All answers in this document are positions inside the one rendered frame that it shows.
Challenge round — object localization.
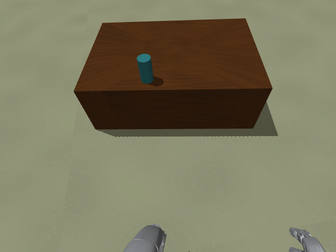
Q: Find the can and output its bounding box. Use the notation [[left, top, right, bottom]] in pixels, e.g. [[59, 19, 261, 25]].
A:
[[137, 54, 154, 83]]

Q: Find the right robot hand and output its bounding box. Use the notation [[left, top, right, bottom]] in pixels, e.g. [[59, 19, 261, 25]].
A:
[[289, 228, 326, 252]]

